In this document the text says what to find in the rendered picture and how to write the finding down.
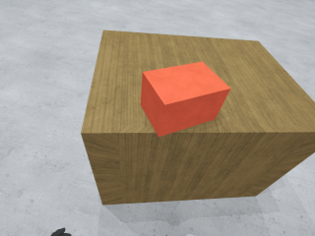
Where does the pedestal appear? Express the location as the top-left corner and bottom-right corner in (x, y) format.
(81, 29), (315, 206)

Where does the carton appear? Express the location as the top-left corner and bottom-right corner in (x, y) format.
(140, 61), (230, 137)

